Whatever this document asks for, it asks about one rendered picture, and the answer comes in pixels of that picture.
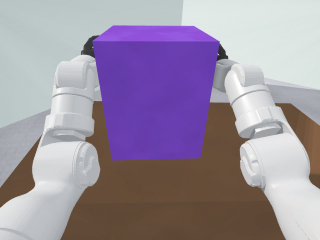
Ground carton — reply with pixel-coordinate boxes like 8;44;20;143
92;25;220;161

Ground right robot forearm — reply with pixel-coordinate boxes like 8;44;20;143
212;59;310;175

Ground pedestal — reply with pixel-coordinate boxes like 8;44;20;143
0;101;320;240

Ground left robot forearm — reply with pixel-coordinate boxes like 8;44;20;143
32;54;100;181

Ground robot right upper arm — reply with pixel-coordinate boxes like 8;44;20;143
240;133;320;240

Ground robot left hand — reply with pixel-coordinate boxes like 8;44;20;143
81;35;99;58

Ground robot left upper arm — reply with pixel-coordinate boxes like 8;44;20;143
0;141;100;240

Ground robot right hand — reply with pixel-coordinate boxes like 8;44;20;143
217;44;229;61

